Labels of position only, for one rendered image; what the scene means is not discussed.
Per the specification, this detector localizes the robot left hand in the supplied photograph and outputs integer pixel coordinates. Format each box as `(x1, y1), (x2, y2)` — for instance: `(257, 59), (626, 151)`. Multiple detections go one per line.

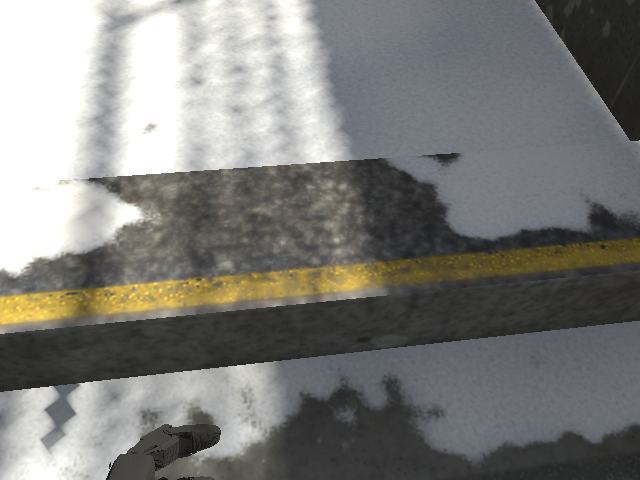
(106, 424), (221, 480)

